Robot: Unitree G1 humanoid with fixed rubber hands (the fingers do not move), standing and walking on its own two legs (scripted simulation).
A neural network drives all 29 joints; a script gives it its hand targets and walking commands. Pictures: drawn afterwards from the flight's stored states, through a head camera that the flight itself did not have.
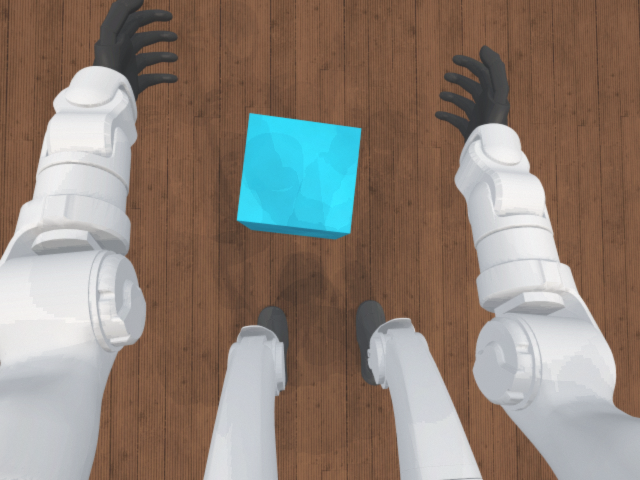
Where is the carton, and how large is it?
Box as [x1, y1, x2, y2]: [237, 113, 360, 238]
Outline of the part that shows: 250,113 237,220 249,228 256,230 327,238 337,238 349,233 360,128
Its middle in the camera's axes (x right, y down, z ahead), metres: -0.05 -0.13 +0.84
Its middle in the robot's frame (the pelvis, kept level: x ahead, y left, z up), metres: +0.51 +0.02 -0.52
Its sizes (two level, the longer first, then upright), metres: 0.210 0.200 0.250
